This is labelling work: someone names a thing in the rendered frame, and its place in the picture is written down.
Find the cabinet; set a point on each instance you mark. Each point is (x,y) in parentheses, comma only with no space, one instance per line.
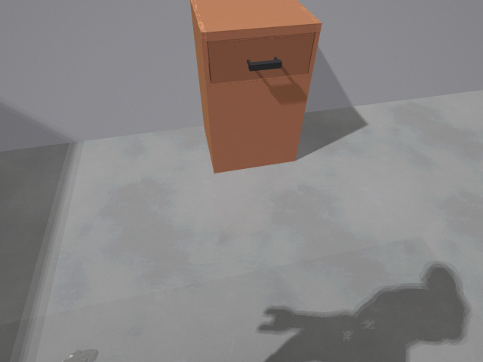
(257,122)

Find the drawer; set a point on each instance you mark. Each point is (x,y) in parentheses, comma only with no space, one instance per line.
(227,59)

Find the handle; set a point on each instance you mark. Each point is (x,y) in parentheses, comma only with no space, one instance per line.
(263,65)

